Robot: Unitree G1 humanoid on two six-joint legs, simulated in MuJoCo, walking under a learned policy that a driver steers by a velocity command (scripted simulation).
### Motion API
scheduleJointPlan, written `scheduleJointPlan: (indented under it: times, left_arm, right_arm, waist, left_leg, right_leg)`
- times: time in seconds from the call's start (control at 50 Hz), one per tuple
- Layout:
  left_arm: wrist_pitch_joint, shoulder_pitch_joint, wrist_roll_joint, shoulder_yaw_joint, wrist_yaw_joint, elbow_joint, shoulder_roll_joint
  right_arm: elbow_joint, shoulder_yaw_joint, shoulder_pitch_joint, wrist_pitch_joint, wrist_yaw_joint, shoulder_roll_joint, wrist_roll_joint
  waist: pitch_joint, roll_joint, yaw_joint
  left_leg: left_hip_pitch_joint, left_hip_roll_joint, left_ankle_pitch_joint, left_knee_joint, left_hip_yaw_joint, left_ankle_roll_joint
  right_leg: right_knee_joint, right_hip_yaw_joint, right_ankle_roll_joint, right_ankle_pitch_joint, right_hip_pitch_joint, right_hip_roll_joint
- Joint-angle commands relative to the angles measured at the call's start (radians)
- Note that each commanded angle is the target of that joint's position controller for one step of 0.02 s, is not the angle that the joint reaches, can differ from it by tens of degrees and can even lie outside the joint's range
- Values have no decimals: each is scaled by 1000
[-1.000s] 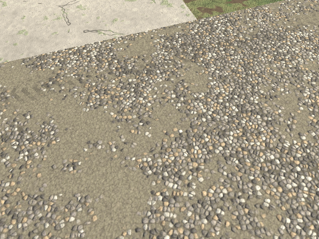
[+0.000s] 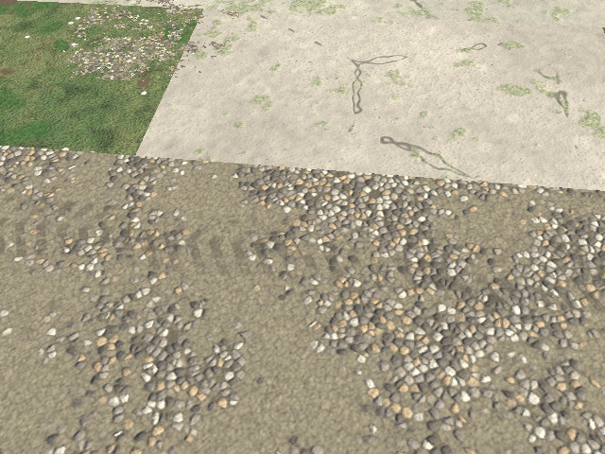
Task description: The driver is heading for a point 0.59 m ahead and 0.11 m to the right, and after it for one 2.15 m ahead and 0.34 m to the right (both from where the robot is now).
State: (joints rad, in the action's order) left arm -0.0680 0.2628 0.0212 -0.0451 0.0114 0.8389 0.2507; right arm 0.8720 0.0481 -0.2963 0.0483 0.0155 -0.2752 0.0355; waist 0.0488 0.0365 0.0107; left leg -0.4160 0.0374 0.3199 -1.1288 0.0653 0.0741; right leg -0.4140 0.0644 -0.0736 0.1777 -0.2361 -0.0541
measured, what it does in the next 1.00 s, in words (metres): walks ahead: left foot, then right foot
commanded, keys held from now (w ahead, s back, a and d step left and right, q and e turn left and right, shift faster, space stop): w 0.36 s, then s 0.12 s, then s+e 0.28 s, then e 0.24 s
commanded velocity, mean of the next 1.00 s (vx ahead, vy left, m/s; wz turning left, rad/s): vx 0.21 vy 0.00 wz -0.16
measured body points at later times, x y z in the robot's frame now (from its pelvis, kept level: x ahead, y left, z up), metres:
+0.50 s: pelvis +0.25 +0.05 +0.00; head +0.28 +0.07 +0.45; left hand +0.28 +0.31 -0.15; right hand +0.36 -0.20 -0.12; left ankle +0.29 +0.12 -0.74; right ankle +0.19 -0.08 -0.66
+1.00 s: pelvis +0.28 +0.04 +0.00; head +0.32 +0.01 +0.44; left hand +0.43 +0.29 -0.12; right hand +0.34 -0.24 -0.14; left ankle +0.28 +0.17 -0.66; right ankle +0.33 -0.04 -0.74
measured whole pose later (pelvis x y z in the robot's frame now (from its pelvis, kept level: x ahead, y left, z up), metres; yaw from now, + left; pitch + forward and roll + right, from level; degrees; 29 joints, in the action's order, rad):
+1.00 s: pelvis +0.28 +0.04 +0.00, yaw -14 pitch +0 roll +2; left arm 0.06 0.22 0.01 -0.06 -0.02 0.81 0.26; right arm 0.85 0.05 -0.12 -0.07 -0.04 -0.25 0.03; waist 0.08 0.02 -0.02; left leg -0.47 0.03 0.44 -1.10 0.01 -0.01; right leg -0.48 -0.02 -0.09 0.14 -0.34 -0.06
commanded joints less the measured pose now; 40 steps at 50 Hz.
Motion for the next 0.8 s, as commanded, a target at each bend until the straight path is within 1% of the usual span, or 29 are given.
scheduleJointPlan:
  times: [0.02,0.04,0.08,0.12,0.14,0.18,0.22,0.26,0.28,0.3,0.32,0.34,0.36,0.38,0.4,0.42,0.44,0.46,0.48,0.5,0.54,0.56,0.58,0.62,0.66,0.7,0.76,0.78,0.8]
  left_arm:
    - [-34,60,-12,-20,4,-9,100]
    - [-35,74,-14,-22,5,0,105]
    - [-33,105,-15,-19,5,20,99]
    - [-30,130,-17,-18,6,37,98]
    - [-31,146,-17,-19,6,46,104]
    - [-30,177,-16,-21,4,62,118]
    - [-26,205,-12,-21,0,78,124]
    - [-20,210,-7,-22,-6,91,131]
    - [-17,204,-5,-23,-9,95,137]
    - [-13,194,-4,-24,-12,98,142]
    - [-8,186,-7,-23,-13,102,142]
    - [-7,184,-11,-16,-13,95,125]
    - [-11,196,-28,5,-8,43,55]
    - [-5,276,-36,1,-12,52,40]
    - [7,198,-15,-20,-23,63,117]
    - [3,160,-16,-13,-22,57,81]
    - [8,154,-16,-9,-24,66,56]
    - [21,157,-5,-9,-22,73,50]
    - [36,177,1,-6,-18,85,36]
    - [48,191,0,-6,-16,95,25]
    - [67,195,-3,-8,-17,98,21]
    - [71,170,-1,-11,-19,87,29]
    - [73,143,1,-11,-21,75,34]
    - [78,85,2,-9,-20,49,35]
    - [85,39,3,-7,-18,23,34]
    - [95,16,7,-7,-17,3,40]
    - [107,12,7,-10,-16,-21,49]
    - [107,20,7,-9,-15,-26,45]
    - [104,33,8,-9,-14,-30,41]
  right_arm:
    - [-36,6,-54,-8,13,-47,10]
    - [-49,2,-9,-9,16,-43,10]
    - [-82,-7,95,-8,21,-34,9]
    - [-108,-20,184,-5,26,-14,4]
    - [-118,-26,221,-3,28,-5,1]
    - [-130,-32,278,-1,28,-4,-4]
    - [-141,-31,317,1,24,-16,-6]
    - [-149,-27,330,4,19,-30,-6]
    - [-145,-23,315,7,16,-37,-4]
    - [-129,-16,263,12,11,-47,-1]
    - [-88,-7,148,20,5,-60,5]
    - [-36,11,-15,32,-6,-102,19]
    - [-19,35,-169,36,-21,-196,42]
    - [-7,47,-161,22,-21,-232,14]
    - [-17,31,-73,18,-18,-157,-22]
    - [-26,11,8,27,-17,-91,-27]
    - [-25,-4,53,35,-15,-40,-26]
    - [-19,-15,79,41,-19,-9,-31]
    - [-12,-25,97,46,-22,6,-29]
    - [-7,-29,99,53,-25,-1,-25]
    - [1,-23,112,55,-32,-46,-25]
    - [0,-17,119,49,-36,-67,-26]
    - [1,-13,116,38,-41,-79,-29]
    - [8,-9,89,13,-53,-78,-31]
    - [15,-4,67,-10,-64,-75,-27]
    - [16,3,62,-33,-70,-78,-22]
    - [9,16,76,-68,-76,-88,-19]
    - [5,20,81,-76,-77,-93,-18]
    - [2,24,89,-83,-77,-97,-19]
  waist:
    - [-30,-115,16]
    - [-18,-113,10]
    - [7,-109,-10]
    - [16,-110,-29]
    - [17,-113,-40]
    - [16,-113,-57]
    - [19,-114,-67]
    - [24,-118,-60]
    - [19,-120,-48]
    - [-5,-121,-21]
    - [-62,-99,32]
    - [-160,-63,93]
    - [-304,88,130]
    - [-346,215,85]
    - [-203,44,58]
    - [-109,28,23]
    - [-82,10,-8]
    - [-63,25,-33]
    - [-76,37,-56]
    - [-97,37,-69]
    - [-114,56,-92]
    - [-112,65,-91]
    - [-111,71,-83]
    - [-112,79,-57]
    - [-108,77,-36]
    - [-99,69,-26]
    - [-78,63,-22]
    - [-77,57,-26]
    - [-74,39,-40]
  left_leg:
    - [-133,-68,-49,33,1,-19]
    - [-170,-86,-82,69,-15,-28]
    - [-220,-111,-153,175,-50,-48]
    - [-199,-113,-230,312,-83,-60]
    - [-175,-108,-262,374,-97,-62]
    - [-135,-93,-297,465,-118,-59]
    - [-119,-82,-287,514,-126,-47]
    - [-101,-73,-235,553,-123,-23]
    - [-68,-61,-197,576,-126,-8]
    - [6,-37,-161,607,-132,8]
    - [153,-9,-172,674,-146,32]
    - [385,-56,-172,688,-89,69]
    - [662,-336,-58,720,251,148]
    - [721,-496,-256,825,581,254]
    - [593,-434,-449,803,430,229]
    - [465,-392,-744,798,268,211]
    - [389,-340,-913,803,156,174]
    - [326,-303,-982,818,87,144]
    - [272,-279,-1035,828,33,124]
    - [250,-272,-1109,827,-8,122]
    - [234,-261,-1163,822,-76,121]
    - [246,-253,-1159,814,-101,116]
    - [261,-246,-1136,805,-121,112]
    - [283,-244,-1060,790,-150,117]
    - [300,-259,-994,769,-158,131]
    - [308,-281,-928,736,-152,146]
    - [308,-319,-831,661,-129,152]
    - [296,-326,-774,631,-126,141]
    - [261,-321,-688,585,-135,115]
  right_leg:
    - [242,-269,-142,-218,99,270]
    - [262,-249,-145,-219,106,267]
    - [287,-204,-141,-239,119,246]
    - [288,-153,-122,-282,117,216]
    - [285,-136,-115,-306,118,210]
    - [273,-121,-107,-339,139,217]
    - [250,-129,-104,-376,186,243]
    - [214,-138,-99,-432,240,272]
    - [178,-136,-93,-493,261,281]
    - [108,-126,-82,-604,273,278]
    - [-32,-96,-67,-685,261,252]
    - [-227,-61,-45,-593,151,210]
    - [-558,-1,-10,-204,-107,127]
    - [-794,-26,9,387,-324,-19]
    - [-831,-111,6,328,-362,44]
    - [-804,-115,14,273,-334,67]
    - [-748,-116,25,251,-288,91]
    - [-695,-116,42,236,-242,100]
    - [-652,-112,58,209,-171,95]
    - [-629,-110,70,182,-123,73]
    - [-573,-94,85,134,-103,52]
    - [-543,-75,87,112,-124,47]
    - [-513,-58,86,90,-145,46]
    - [-458,-35,77,51,-163,57]
    - [-416,-23,66,48,-169,67]
    - [-385,-17,55,88,-168,72]
    - [-314,-10,31,157,-154,76]
    - [-267,-4,21,146,-127,75]
    - [-183,-6,8,78,-71,75]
